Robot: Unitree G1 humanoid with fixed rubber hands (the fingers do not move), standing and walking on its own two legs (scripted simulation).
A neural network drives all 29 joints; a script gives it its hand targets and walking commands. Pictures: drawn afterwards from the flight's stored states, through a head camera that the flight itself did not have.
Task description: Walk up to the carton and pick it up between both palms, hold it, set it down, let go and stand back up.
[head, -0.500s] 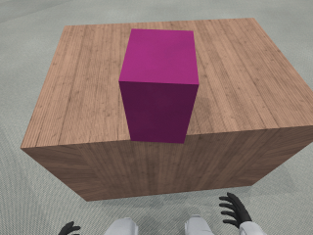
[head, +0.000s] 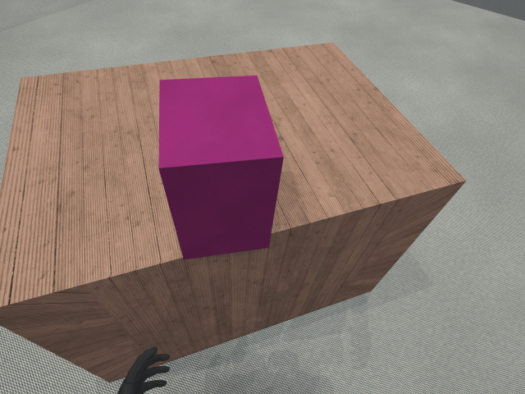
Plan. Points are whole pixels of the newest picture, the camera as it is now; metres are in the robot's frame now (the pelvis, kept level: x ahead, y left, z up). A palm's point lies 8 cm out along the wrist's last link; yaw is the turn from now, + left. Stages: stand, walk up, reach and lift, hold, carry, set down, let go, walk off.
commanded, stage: walk up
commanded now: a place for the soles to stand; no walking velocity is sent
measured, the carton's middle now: (218, 171) +0.46 +0.05 +0.05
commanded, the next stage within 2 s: reach and lift in 1.42 s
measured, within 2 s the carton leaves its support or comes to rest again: neither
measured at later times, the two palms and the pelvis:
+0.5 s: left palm out of the picture +0.09 +0.19 -0.12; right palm (403, 393) +0.12 -0.24 -0.11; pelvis +0.03 -0.04 +0.00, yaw +3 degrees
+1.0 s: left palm out of the picture +0.07 +0.17 -0.13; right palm out of the picture +0.12 -0.26 -0.12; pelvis +0.04 -0.06 +0.00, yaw +5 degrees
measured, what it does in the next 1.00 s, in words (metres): shifts its weight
